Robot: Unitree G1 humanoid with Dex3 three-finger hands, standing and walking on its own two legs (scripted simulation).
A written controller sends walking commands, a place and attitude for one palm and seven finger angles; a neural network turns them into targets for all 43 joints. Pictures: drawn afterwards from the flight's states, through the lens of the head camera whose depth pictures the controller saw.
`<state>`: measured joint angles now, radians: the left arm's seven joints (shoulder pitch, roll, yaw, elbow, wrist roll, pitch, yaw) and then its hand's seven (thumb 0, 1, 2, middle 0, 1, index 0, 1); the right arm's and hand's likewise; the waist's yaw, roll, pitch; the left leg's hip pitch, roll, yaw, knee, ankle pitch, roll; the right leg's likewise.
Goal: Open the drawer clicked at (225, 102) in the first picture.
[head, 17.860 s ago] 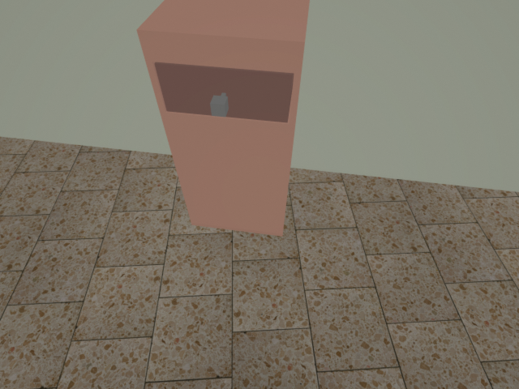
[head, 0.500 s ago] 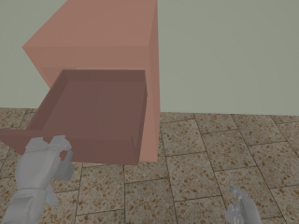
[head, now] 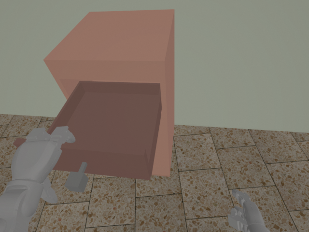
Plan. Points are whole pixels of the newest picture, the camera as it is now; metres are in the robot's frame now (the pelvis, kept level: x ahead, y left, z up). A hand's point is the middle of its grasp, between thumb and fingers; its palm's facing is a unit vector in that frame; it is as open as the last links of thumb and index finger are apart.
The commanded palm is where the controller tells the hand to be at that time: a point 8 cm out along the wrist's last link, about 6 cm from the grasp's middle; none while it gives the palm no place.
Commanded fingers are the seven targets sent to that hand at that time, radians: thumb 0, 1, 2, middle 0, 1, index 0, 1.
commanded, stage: lift the hand off the handle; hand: left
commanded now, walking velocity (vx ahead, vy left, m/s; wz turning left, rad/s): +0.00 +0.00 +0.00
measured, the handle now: (79, 175) +0.25 +0.28 -0.03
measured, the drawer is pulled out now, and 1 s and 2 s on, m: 0.30 0.30 0.30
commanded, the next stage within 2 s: draw the hand back to the body in 0.40 s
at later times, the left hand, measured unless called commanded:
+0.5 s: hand (44, 160) +0.22 +0.28 +0.12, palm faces +0.04 -0.05 -1.00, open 13.9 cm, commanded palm +0.19 +0.28 +0.18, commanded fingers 0.00 -0.50 0.30 -0.30 -1.20 -0.30 -1.20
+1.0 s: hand (40, 173) +0.19 +0.27 +0.12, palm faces +0.05 -0.04 -1.00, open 13.8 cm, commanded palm +0.15 +0.28 +0.18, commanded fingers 0.00 -0.50 0.30 -0.30 -1.20 -0.30 -1.20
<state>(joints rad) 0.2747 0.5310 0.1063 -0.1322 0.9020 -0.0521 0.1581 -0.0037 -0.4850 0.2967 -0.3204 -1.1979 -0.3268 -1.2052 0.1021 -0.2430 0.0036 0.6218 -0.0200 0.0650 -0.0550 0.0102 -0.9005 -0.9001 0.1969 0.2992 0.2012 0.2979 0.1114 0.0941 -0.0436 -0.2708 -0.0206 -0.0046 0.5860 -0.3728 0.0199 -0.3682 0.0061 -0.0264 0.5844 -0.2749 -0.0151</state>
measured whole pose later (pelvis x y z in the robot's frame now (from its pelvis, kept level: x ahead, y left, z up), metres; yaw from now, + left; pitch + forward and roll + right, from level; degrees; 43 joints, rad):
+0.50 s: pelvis -0.01 +0.01 +0.01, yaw +1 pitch -1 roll +0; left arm 0.21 0.57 0.09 -0.22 0.83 0.00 0.00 0.00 -0.49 0.30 -0.32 -1.20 -0.31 -1.20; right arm 0.09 -0.25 0.03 0.61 0.00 0.08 -0.04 0.01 -0.90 -0.90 0.20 0.30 0.20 0.30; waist 0.11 0.11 0.01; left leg -0.15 -0.03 -0.01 0.46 -0.30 0.03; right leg -0.24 -0.01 -0.03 0.45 -0.20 -0.01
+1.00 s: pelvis -0.02 +0.00 +0.01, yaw +1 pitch -1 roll +0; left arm 0.33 0.58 0.13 -0.29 0.82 -0.07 0.03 0.00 -0.49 0.30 -0.32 -1.20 -0.32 -1.20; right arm 0.11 -0.27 0.02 0.62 -0.01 0.05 -0.05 0.01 -0.90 -0.90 0.20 0.30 0.20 0.30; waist 0.12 0.10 0.01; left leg -0.16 -0.02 -0.02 0.47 -0.29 0.02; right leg -0.25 0.00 -0.04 0.45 -0.19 -0.01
